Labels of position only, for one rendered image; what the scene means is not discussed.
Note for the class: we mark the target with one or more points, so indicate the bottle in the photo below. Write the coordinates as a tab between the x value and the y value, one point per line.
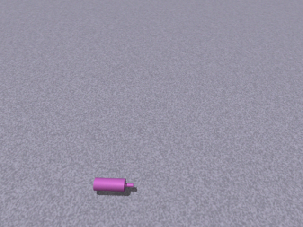
111	184

